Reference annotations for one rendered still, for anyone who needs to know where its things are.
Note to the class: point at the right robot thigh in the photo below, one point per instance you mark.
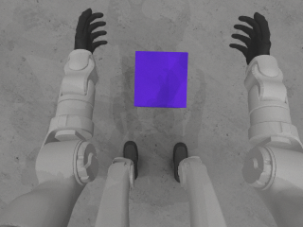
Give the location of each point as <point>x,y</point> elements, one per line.
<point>204,206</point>

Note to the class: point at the left robot upper arm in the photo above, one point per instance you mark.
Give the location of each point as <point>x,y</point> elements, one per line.
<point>63,169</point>

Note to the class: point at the robot left forearm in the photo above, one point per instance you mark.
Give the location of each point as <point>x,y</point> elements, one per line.
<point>76,101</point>

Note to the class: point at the carton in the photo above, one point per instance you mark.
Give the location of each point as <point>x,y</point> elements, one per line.
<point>160,79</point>

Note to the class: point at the right robot upper arm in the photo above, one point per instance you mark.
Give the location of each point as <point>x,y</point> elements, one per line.
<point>277,176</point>

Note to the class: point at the robot right forearm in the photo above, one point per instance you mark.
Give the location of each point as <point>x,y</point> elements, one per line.
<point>268,106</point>

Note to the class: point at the left robot hand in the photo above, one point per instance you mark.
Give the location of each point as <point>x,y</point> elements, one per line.
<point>84,36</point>

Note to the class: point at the right robot foot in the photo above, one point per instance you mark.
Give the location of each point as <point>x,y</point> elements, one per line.
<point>179,154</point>

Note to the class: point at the right robot hand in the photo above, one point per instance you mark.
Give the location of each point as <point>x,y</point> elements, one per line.
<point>259,42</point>

